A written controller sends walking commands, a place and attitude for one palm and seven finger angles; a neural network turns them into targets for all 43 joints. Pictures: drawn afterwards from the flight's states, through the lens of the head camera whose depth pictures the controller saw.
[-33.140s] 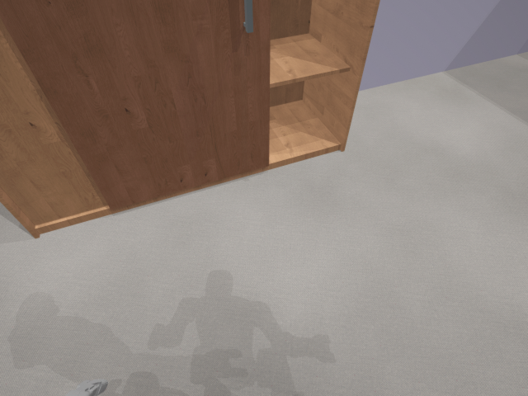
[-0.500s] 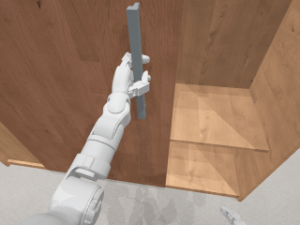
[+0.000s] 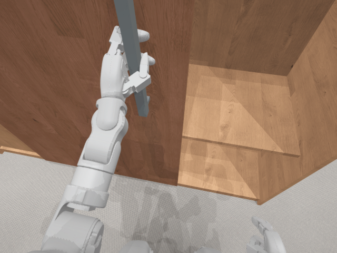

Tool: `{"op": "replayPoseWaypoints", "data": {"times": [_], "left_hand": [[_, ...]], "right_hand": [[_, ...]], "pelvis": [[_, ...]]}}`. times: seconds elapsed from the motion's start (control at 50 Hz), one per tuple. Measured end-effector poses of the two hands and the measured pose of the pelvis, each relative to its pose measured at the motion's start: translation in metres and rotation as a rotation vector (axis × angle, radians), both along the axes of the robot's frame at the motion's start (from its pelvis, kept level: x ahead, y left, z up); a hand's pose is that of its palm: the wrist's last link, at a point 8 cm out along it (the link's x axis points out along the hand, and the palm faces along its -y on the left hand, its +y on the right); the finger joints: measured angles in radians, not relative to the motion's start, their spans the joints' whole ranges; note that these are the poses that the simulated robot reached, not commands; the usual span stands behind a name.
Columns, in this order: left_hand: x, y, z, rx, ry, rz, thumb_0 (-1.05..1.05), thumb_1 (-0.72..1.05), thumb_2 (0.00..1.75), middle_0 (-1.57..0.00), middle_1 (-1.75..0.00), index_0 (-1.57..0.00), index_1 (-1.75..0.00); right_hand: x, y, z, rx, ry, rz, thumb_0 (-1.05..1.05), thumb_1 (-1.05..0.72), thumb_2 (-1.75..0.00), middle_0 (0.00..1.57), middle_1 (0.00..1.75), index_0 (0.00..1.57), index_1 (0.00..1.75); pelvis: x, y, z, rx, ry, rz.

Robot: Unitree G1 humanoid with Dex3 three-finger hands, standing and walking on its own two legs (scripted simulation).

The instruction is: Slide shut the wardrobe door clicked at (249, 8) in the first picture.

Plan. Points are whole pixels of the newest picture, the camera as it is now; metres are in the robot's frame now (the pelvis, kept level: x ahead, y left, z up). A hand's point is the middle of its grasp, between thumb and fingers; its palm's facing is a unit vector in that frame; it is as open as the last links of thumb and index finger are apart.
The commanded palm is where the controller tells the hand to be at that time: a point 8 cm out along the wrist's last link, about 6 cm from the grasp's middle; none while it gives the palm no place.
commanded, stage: step sideways, sliding the door along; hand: left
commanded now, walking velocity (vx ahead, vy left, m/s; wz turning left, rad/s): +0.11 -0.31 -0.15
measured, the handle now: (137, 55) +0.45 +0.12 +0.20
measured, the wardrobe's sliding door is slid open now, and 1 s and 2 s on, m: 0.46 0.33 0.15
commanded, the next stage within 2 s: none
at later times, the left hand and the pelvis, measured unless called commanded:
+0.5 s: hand (165, 75) +0.41 +0.06 +0.19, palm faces +0.27 -0.96 -0.08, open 6.4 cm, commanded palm +0.38 +0.04 +0.19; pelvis +0.07 -0.11 +0.00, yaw +4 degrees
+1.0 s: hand (214, 82) +0.40 -0.03 +0.19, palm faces +0.24 -0.97 -0.07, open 6.5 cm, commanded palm +0.37 -0.06 +0.19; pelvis +0.11 -0.18 +0.00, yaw +4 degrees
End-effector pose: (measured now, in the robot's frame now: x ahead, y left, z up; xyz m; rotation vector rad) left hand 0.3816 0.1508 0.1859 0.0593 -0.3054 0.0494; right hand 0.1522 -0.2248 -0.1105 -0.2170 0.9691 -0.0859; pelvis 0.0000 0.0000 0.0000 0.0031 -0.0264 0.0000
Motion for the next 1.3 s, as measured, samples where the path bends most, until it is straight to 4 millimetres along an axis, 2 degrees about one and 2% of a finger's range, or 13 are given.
{"op": "replayPoseWaypoints", "data": {"times": [0.14,0.26,0.34,0.44,0.5,0.62,0.74,0.8,0.92,1.0,1.12,1.22,1.3], "left_hand": [[0.0,-0.005,-0.001,0.018,-0.018,0.018,-0.04,0.77,0.85,-0.43,-1.4,-0.15,-1.33],[-0.002,-0.014,-0.001,0.052,-0.029,0.103,-0.05,0.76,0.85,-0.44,-1.4,-0.15,-1.32],[-0.002,-0.023,-0.002,0.053,-0.046,0.187,-0.05,0.73,0.85,-0.45,-1.4,-0.18,-1.29],[-0.003,-0.034,-0.002,0.036,-0.046,0.219,-0.05,0.71,0.85,-0.47,-1.41,-0.21,-1.3],[-0.003,-0.042,-0.002,0.035,-0.048,0.218,-0.05,0.72,0.85,-0.46,-1.4,-0.21,-1.3],[-0.004,-0.061,-0.003,0.055,-0.066,0.25,-0.06,0.71,0.85,-0.48,-1.42,-0.19,-1.28],[-0.006,-0.081,-0.003,0.031,-0.071,0.215,-0.04,0.72,0.83,-0.47,-1.41,-0.2,-1.28],[-0.007,-0.093,-0.004,0.035,-0.076,0.198,-0.04,0.73,0.82,-0.46,-1.41,-0.19,-1.28],[-0.008,-0.119,-0.005,0.057,-0.1,0.205,-0.05,0.74,0.82,-0.47,-1.42,-0.16,-1.26],[-0.009,-0.135,-0.005,0.032,-0.091,0.175,-0.05,0.73,0.81,-0.47,-1.42,-0.18,-1.26],[-0.01,-0.159,-0.006,-0.01,-0.097,0.062,-0.02,0.75,0.8,-0.46,-1.41,-0.18,-1.27],[-0.01,-0.182,-0.007,-0.003,-0.123,0.039,-0.03,0.75,0.8,-0.45,-1.4,-0.16,-1.27],[-0.012,-0.199,-0.007,-0.024,-0.111,0.009,-0.02,0.75,0.8,-0.43,-1.4,-0.18,-1.26]], "right_hand": [[0.049,-0.003,0.008,0.068,-0.063,0.08,0.01,-0.91,-0.9,0.2,0.3,0.2,0.29],[0.095,-0.009,0.005,0.134,-0.112,0.171,0.01,-0.91,-0.9,0.2,0.3,0.2,0.29],[0.127,-0.024,0.001,0.16,-0.15,0.189,0.01,-0.91,-0.9,0.2,0.3,0.2,0.3],[0.148,-0.057,0.018,0.093,-0.201,0.158,0.01,-0.91,-0.9,0.2,0.3,0.2,0.29],[0.155,-0.076,0.025,0.077,-0.21,0.17,0.01,-0.91,-0.9,0.2,0.3,0.2,0.29],[0.167,-0.103,0.023,0.099,-0.194,0.192,0.01,-0.91,-0.9,0.2,0.3,0.2,0.29],[0.172,-0.123,0.033,0.049,-0.209,0.156,0.01,-0.91,-0.9,0.2,0.3,0.2,0.29],[0.175,-0.125,0.034,0.063,-0.213,0.183,0.01,-0.91,-0.9,0.2,0.3,0.2,0.29],[0.19,-0.122,0.019,0.145,-0.217,0.229,0.01,-0.91,-0.9,0.2,0.3,0.2,0.29],[0.195,-0.127,0.022,0.135,-0.239,0.211,0.02,-0.91,-0.9,0.2,0.3,0.2,0.29],[0.192,-0.14,0.034,0.099,-0.259,0.202,0.01,-0.91,-0.9,0.2,0.3,0.2,0.29],[0.19,-0.147,0.026,0.135,-0.259,0.209,0.01,-0.91,-0.9,0.2,0.3,0.2,0.29],[0.184,-0.157,0.028,0.117,-0.261,0.166,0.01,-0.91,-0.9,0.2,0.3,0.2,0.29]], "pelvis": [[0.011,-0.024,0.002,-0.013,-0.024,0.018],[0.037,-0.065,-0.005,-0.04,-0.062,0.034],[0.05,-0.092,-0.01,-0.053,-0.081,0.077],[0.061,-0.103,-0.001,-0.021,-0.022,0.082],[0.068,-0.113,0.003,-0.027,-0.013,0.073],[0.086,-0.142,0.002,-0.019,-0.013,0.099],[0.095,-0.146,0.008,-0.017,0.04,0.069],[0.098,-0.153,0.009,-0.026,0.032,0.066],[0.108,-0.177,-0.002,-0.018,0.02,0.095],[0.107,-0.179,0.002,-0.003,0.057,0.073],[0.104,-0.18,0.004,-0.021,0.062,0.06],[0.106,-0.196,-0.006,-0.024,0.037,0.059],[0.1,-0.199,-0.002,0.0,0.058,0.035]]}}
